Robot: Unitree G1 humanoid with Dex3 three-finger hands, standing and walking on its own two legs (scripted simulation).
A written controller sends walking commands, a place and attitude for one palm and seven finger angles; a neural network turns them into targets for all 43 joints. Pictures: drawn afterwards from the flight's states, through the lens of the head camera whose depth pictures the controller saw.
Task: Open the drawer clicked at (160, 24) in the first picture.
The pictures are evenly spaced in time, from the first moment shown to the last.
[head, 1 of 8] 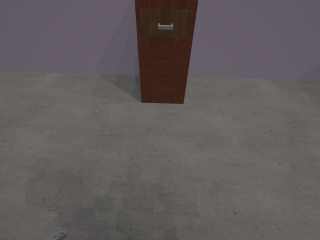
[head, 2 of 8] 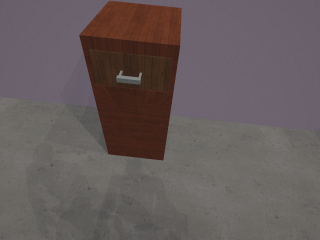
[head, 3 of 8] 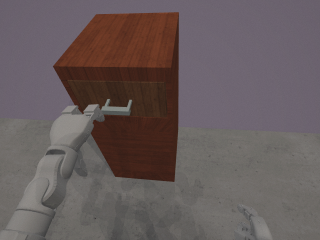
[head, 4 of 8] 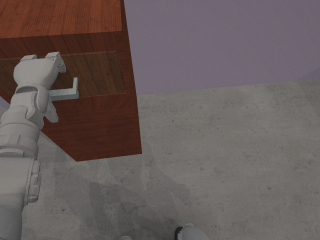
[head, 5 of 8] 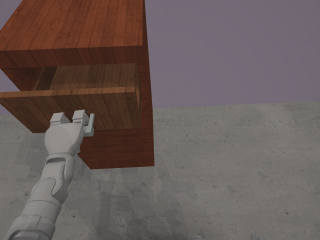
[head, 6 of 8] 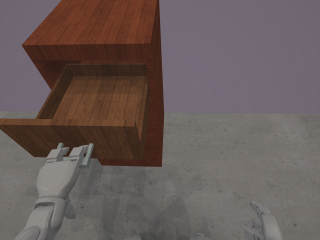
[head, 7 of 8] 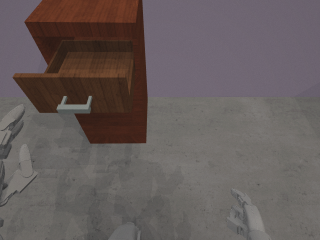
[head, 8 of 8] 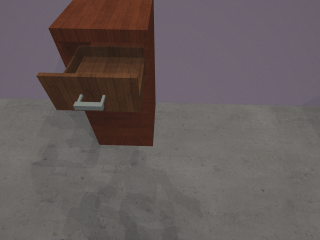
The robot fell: no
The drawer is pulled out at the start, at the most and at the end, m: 0.00 0.30 0.24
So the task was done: yes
